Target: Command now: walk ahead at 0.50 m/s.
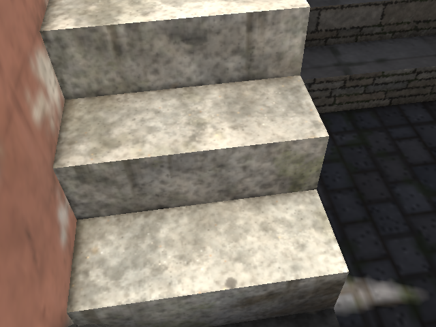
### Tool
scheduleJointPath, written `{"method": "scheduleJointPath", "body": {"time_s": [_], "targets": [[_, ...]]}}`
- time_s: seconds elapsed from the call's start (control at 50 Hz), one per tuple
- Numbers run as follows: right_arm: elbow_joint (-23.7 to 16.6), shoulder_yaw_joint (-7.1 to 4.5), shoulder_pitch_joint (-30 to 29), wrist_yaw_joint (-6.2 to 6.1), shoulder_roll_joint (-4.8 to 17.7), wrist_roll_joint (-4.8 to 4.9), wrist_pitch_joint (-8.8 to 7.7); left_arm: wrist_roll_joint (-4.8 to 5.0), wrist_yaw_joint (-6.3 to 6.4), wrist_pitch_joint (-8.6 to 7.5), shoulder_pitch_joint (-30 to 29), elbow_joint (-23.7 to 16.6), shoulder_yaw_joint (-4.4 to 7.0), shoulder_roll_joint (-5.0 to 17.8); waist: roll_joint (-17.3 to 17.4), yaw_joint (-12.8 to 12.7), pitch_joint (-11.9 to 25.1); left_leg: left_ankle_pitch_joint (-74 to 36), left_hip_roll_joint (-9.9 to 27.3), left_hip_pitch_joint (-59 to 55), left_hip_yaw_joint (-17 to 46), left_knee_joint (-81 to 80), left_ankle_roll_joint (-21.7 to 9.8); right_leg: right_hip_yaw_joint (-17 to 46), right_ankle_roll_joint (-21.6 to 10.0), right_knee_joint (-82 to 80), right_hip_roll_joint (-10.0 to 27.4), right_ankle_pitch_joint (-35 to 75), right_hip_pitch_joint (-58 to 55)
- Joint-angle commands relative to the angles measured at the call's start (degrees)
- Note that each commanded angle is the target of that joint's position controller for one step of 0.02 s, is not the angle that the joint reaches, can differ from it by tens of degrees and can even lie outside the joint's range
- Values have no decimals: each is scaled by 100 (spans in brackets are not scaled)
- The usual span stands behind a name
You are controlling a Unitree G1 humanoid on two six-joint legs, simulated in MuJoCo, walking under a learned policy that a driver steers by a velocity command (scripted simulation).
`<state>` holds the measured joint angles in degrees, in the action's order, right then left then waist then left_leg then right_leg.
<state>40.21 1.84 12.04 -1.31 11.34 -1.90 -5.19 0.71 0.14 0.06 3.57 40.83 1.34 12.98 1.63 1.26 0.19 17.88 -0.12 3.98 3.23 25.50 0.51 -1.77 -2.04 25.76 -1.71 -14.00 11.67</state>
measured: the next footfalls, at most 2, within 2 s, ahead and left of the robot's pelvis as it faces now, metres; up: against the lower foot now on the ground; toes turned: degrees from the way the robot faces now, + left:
right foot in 1.48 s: +0.08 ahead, -0.16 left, +0.00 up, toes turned +0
left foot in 1.78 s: +0.10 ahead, +0.16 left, +0.00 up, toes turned +0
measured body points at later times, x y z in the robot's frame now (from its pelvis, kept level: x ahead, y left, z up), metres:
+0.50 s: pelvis +0.01 -0.01 +0.01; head +0.00 -0.01 +0.46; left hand +0.15 +0.25 -0.11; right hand +0.11 -0.24 -0.12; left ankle -0.08 +0.13 -0.74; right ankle +0.00 -0.10 -0.74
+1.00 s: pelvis -0.05 +0.04 +0.00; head -0.04 +0.05 +0.45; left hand +0.09 +0.32 -0.12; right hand +0.00 -0.23 -0.13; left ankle -0.08 +0.13 -0.74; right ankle +0.00 -0.10 -0.74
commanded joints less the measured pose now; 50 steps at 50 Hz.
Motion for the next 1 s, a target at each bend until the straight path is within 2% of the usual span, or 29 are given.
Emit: {"method": "scheduleJointPath", "body": {"time_s": [0.02,0.06,0.08,0.12,0.16,0.18,0.2,0.28,0.44,0.48,0.52,0.56,0.6,0.64,0.66,0.68,0.74,0.76,0.78,0.8,0.82,0.84,0.86,0.88,0.92,0.94,0.96,0.98,1.0], "targets": [[-456,10,-225,17,452,-41,-150,-46,25,19,-554,-397,102,539,-568,50,327,-2146,504,735,293,-36,150,1286,-435,-766,846,2043,-1056],[-355,20,-186,66,596,-27,-128,-170,16,0,-56,-103,144,703,115,-30,568,-3633,568,328,452,-223,342,1045,-188,-577,681,3437,-1411],[-324,-2,-202,88,694,22,-132,-158,38,23,85,-4,196,829,180,-65,737,-4007,570,202,433,-199,383,959,-151,-553,666,3760,-1638],[-222,51,-318,91,572,34,-108,-147,94,116,130,147,181,788,-8,-55,830,-3818,555,159,441,-171,405,926,-138,-653,715,3835,-1819],[-66,99,-417,97,380,106,-84,-189,103,169,102,276,137,648,-87,8,658,-2975,541,178,482,-365,403,1019,-95,-843,805,3581,-1793],[-11,110,-450,99,360,88,-70,-174,98,173,31,314,128,636,-159,45,547,-2679,548,160,487,-511,416,1035,-79,-908,818,3503,-1724],[62,148,-245,191,251,77,-45,-146,17,220,64,423,191,777,-89,153,424,-2356,592,167,483,-656,456,1138,14,-882,879,3580,-1649],[266,96,-264,186,473,84,-15,-159,-49,196,60,593,225,814,-109,58,541,-2414,611,109,366,-791,503,1211,10,-845,831,3950,-1816],[637,127,-131,167,511,58,14,-144,18,236,-72,865,192,742,-65,-6,448,-2043,618,176,262,-939,446,1165,52,-990,699,2855,-1646],[693,89,-247,66,682,7,1,-43,144,153,-239,879,112,621,-208,-42,423,-1923,614,63,273,-1084,391,1049,-23,-1064,636,2373,-1469],[803,95,-251,97,665,3,-10,1,187,117,-170,950,100,675,26,-98,310,-1658,536,150,304,-1152,348,1004,1,-1165,597,1941,-1395],[870,118,-235,130,602,9,-30,-10,202,108,-216,1007,83,712,39,-71,150,-1500,515,207,311,-1226,333,993,33,-1221,590,1658,-1266],[943,127,-184,145,610,-40,-34,5,226,141,-252,1025,72,727,-41,-56,79,-1282,481,279,308,-1232,327,959,96,-1230,559,1438,-1150],[1030,137,-118,164,606,-27,-34,0,234,151,-236,1053,53,697,17,-51,36,-1157,446,357,320,-1254,289,937,119,-1218,552,1301,-1102],[961,137,-206,137,660,-39,-72,66,196,86,-487,844,58,745,-50,-92,-11,-802,478,464,406,-1272,176,891,88,-1194,553,1049,-1026],[966,139,-258,124,675,-89,-60,29,134,34,-532,828,41,741,10,-73,30,-669,431,433,432,-1281,119,898,82,-1170,561,1076,-946],[949,168,-213,67,631,-82,-53,42,112,-22,-466,843,28,777,3,-61,-31,-699,389,459,496,-1308,69,845,110,-1114,515,1155,-854],[1399,-149,572,52,1333,158,48,-96,20,-125,-341,689,210,1220,258,-152,-655,-2243,308,882,314,-651,184,1050,-82,-603,845,3443,-849],[1427,-229,898,7,1457,162,89,-24,32,-148,98,816,303,1458,-46,-154,58,-2742,257,764,174,-287,220,1054,-292,-280,983,4743,-1216],[1349,-248,900,-5,1329,163,142,30,80,-117,213,801,313,1375,-336,-186,488,-2564,238,779,142,-10,237,1100,-456,-158,1133,5075,-1433],[1278,-233,713,-24,1126,143,213,111,147,-30,210,756,284,1182,-543,-217,746,-2099,229,830,202,48,243,1118,-479,-234,1204,4602,-1491],[1176,-196,649,-64,949,112,293,56,225,116,9,633,302,1094,-685,-161,815,-1291,244,762,235,-29,247,1207,-389,-445,1215,2877,-1236],[1100,-173,476,-76,783,81,358,21,266,199,-174,544,286,990,-696,-147,602,-1052,249,727,302,-107,217,1286,-274,-639,1178,1660,-830],[1028,-168,419,-86,747,55,403,-30,280,233,-253,502,284,944,-598,-127,387,-1011,276,693,343,-215,184,1277,-151,-738,1100,918,-479],[1053,-277,586,-76,1045,-82,482,-130,338,266,-347,316,257,751,-59,-181,-158,-136,309,1152,641,-844,-20,735,157,-470,605,8,-179],[987,-255,413,-52,992,-118,466,-136,342,265,-293,273,217,583,312,-274,-316,504,446,1509,902,-1313,-149,572,280,-197,441,-161,-304],[706,-53,-231,88,519,-334,257,-36,321,336,216,695,176,432,56,-316,-361,537,905,1752,1399,-1676,-177,751,507,-98,446,22,-615],[746,-67,-334,165,671,-262,146,-77,288,337,475,727,188,458,275,-461,-352,525,888,1873,1372,-1688,-207,848,549,-12,567,69,-894],[960,-111,-192,169,834,-108,77,-156,229,259,512,681,200,507,301,-541,-275,525,864,1752,1320,-1685,-161,891,574,-157,633,167,-914]]}}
